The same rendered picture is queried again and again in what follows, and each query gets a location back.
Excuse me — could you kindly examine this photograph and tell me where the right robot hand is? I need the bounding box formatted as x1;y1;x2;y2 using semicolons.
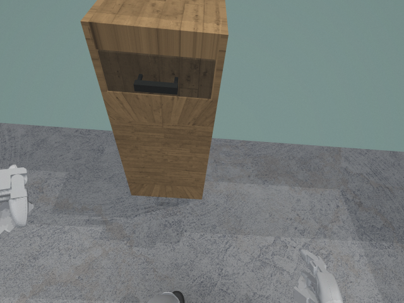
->
294;249;343;303

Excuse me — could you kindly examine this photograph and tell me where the left robot shin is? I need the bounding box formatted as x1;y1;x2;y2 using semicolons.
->
162;292;179;300

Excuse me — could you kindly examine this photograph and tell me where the left robot hand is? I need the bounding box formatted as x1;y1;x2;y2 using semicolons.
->
0;165;33;234

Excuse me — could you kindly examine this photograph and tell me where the drawer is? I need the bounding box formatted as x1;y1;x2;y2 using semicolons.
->
98;50;216;99

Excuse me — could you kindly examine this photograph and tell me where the cabinet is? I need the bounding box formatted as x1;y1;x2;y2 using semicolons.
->
81;0;229;199

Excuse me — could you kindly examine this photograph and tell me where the handle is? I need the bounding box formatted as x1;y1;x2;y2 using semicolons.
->
134;74;178;95

